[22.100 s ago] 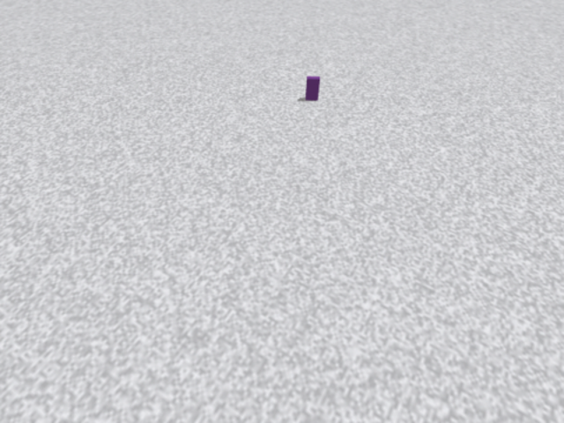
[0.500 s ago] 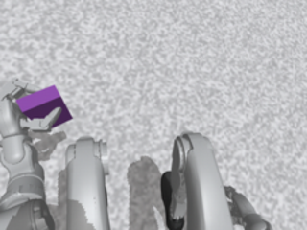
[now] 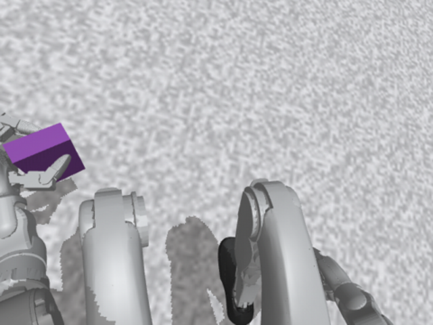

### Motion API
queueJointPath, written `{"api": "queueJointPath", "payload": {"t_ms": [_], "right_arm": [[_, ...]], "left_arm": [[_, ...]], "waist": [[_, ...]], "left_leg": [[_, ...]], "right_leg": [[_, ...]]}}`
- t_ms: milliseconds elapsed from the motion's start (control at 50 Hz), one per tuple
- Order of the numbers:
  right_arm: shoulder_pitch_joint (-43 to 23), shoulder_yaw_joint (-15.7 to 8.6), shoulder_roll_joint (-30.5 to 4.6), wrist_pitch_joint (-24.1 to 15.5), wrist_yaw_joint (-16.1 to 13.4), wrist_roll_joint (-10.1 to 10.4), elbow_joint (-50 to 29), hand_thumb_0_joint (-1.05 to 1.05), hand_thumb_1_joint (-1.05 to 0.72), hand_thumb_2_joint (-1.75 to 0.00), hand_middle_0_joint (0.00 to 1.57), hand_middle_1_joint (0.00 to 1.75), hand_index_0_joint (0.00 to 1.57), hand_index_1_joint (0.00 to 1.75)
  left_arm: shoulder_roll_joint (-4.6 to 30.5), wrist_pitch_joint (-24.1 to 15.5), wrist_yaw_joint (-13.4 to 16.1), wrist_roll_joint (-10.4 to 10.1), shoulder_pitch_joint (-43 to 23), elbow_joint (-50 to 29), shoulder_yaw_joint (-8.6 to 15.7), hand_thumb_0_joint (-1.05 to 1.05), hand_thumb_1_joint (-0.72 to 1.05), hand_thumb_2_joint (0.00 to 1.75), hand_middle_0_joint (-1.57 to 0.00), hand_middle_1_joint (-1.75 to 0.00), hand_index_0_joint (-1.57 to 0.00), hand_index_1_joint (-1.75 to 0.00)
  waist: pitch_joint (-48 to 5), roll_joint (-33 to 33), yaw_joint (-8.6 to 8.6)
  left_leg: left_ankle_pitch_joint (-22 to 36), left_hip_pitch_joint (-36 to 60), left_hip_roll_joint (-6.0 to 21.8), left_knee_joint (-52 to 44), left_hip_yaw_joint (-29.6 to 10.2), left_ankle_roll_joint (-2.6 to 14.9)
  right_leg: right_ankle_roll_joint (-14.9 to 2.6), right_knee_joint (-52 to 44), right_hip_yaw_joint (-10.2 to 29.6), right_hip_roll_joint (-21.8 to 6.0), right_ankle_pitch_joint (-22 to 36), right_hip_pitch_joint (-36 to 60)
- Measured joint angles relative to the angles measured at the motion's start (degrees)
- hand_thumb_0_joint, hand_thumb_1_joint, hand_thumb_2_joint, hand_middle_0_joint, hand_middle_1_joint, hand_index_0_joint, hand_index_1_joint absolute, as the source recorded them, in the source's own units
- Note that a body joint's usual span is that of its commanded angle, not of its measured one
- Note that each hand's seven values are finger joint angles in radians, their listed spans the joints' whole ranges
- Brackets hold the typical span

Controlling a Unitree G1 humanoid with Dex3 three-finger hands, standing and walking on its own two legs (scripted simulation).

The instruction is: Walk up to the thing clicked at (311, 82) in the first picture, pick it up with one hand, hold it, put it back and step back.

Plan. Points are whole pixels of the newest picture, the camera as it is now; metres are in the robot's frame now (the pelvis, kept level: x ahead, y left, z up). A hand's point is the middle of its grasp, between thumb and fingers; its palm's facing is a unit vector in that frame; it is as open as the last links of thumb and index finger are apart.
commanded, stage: lower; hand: left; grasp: from the side
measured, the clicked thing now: (51, 158) +0.39 +0.27 -0.11
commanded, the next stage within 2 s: loosen in 1.60 s
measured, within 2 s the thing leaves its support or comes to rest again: rests again in 1.46 s
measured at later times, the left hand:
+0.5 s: hand (46, 161) +0.39 +0.28 -0.14, palm faces +0.33 -0.94 +0.00, open 8.1 cm
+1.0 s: hand (48, 165) +0.39 +0.29 -0.17, palm faces +0.37 -0.93 +0.01, open 8.1 cm
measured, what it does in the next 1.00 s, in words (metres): stands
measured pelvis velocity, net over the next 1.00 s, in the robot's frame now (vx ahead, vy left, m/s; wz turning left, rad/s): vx -0.01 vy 0.02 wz -0.09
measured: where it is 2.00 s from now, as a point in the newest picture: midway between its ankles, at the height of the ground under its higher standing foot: (183, 306)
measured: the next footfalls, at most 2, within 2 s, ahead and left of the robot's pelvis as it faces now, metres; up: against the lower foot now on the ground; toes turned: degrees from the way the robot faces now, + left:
none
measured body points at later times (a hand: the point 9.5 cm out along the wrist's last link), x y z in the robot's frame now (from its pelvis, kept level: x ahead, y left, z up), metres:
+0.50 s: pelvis -0.01 +0.01 -0.02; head +0.21 +0.13 +0.35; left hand +0.37 +0.33 -0.14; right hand +0.17 -0.26 -0.09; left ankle +0.08 +0.14 -0.27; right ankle +0.11 -0.13 -0.27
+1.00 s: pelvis -0.01 +0.02 -0.02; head +0.21 +0.17 +0.33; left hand +0.37 +0.34 -0.17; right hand +0.16 -0.24 -0.07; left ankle +0.08 +0.14 -0.27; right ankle +0.11 -0.12 -0.27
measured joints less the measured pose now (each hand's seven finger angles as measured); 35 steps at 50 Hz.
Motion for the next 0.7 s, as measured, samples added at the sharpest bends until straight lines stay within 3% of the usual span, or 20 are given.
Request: {"api": "queueJointPath", "payload": {"t_ms": [140,420,700], "right_arm": [[-0.71,1.43,-0.54,0.12,0.38,-0.55,-0.50,0.00,-0.92,-0.91,0.21,0.30,0.20,0.30],[-3.85,7.02,-1.66,-0.12,1.02,-3.73,-2.70,0.00,-0.92,-0.91,0.21,0.30,0.20,0.30],[-5.75,11.20,-2.84,-0.44,1.48,-6.23,-4.23,0.00,-0.92,-0.90,0.21,0.30,0.20,0.30]], "left_arm": [[1.43,-1.19,0.50,-0.48,0.41,2.29,-0.15,0.02,-0.29,1.07,-0.95,-1.24,-0.93,-1.22],[6.71,-6.44,1.16,-0.40,-0.86,9.02,3.00,0.02,-0.29,1.07,-0.95,-1.23,-0.93,-1.22],[10.32,-9.76,2.87,-0.93,-0.82,13.28,3.69,0.02,-0.29,1.06,-0.95,-1.23,-0.93,-1.22]], "waist": [[1.15,-0.56,-0.59],[6.36,-4.39,-2.90],[9.40,-6.33,-3.73]], "left_leg": [[-0.09,-0.07,-0.01,1.07,-0.70,0.12],[-0.43,0.91,-0.29,4.36,-3.71,-0.37],[-0.43,1.77,-0.53,6.22,-5.96,0.03]], "right_leg": [[0.31,0.48,-0.46,0.30,0.22,0.17],[0.63,1.78,-2.55,1.16,1.03,1.79],[1.23,1.65,-4.21,1.86,1.69,3.80]]}}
